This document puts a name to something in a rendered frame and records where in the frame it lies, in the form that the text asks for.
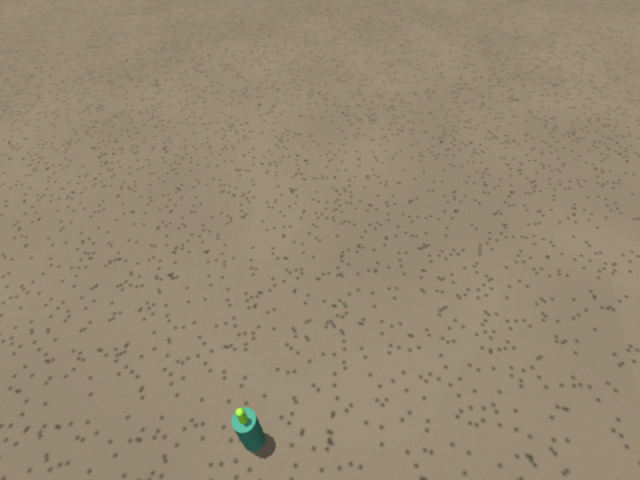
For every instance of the bottle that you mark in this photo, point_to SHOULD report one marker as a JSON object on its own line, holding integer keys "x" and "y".
{"x": 248, "y": 429}

